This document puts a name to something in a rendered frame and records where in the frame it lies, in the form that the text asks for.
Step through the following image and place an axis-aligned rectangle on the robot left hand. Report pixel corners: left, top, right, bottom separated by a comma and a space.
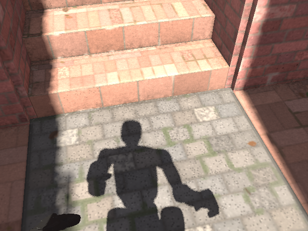
29, 213, 81, 231

